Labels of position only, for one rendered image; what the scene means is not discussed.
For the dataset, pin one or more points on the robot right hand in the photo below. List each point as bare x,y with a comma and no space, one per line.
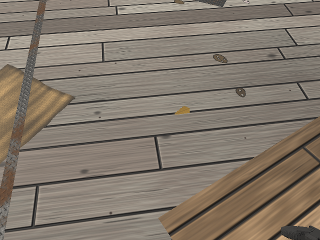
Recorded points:
300,232

